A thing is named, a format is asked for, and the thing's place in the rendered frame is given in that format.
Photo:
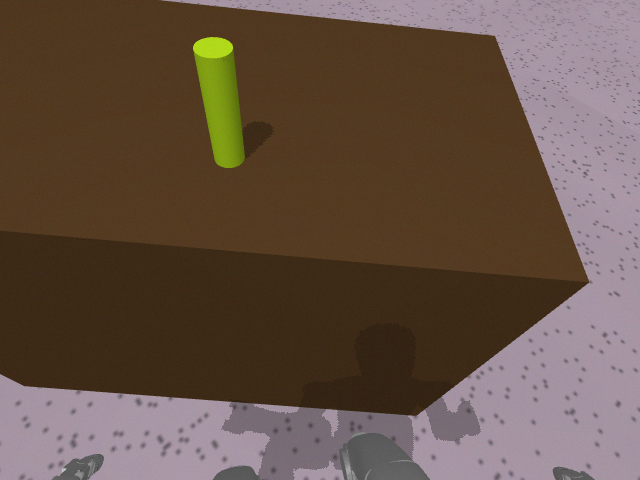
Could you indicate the can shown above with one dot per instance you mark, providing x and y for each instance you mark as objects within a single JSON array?
[{"x": 215, "y": 64}]

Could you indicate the left robot hand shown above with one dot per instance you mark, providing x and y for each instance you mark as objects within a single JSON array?
[{"x": 81, "y": 469}]

